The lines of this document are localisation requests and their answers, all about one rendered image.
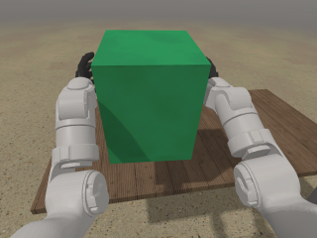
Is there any robot right forearm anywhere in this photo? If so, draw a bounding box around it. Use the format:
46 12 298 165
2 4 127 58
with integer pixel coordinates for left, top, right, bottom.
203 77 301 191

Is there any right robot hand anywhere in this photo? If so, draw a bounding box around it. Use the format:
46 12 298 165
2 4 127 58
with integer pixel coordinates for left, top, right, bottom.
206 57 219 78

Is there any table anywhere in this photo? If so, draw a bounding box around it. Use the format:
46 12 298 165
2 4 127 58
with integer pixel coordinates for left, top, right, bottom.
30 89 317 215

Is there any carton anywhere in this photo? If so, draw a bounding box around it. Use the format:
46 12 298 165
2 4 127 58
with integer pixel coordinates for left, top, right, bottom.
91 30 212 164

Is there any left robot upper arm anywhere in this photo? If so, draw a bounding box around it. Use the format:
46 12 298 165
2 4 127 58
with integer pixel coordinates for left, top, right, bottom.
10 170 110 238

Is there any right robot upper arm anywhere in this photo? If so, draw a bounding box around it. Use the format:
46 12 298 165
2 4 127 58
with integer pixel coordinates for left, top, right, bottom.
234 154 317 238

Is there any left robot hand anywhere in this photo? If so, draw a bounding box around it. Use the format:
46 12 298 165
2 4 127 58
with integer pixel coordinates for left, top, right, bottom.
75 52 96 93

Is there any robot left forearm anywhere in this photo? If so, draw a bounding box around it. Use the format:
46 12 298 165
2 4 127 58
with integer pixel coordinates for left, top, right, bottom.
45 76 99 210

